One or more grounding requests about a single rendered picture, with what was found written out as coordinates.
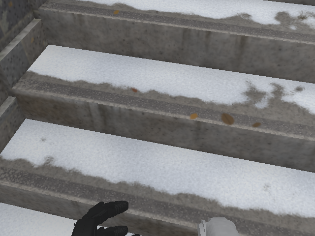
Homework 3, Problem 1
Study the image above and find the robot left hand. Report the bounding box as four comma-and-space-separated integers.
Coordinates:
71, 201, 140, 236

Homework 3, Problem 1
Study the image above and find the right robot thigh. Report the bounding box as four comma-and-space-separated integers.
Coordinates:
197, 217, 240, 236

